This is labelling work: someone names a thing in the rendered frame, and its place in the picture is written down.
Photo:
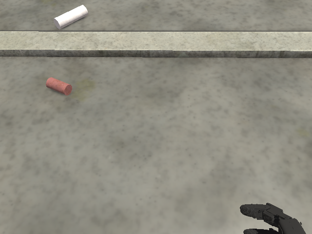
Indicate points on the right robot hand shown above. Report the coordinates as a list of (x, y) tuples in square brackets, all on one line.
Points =
[(273, 216)]

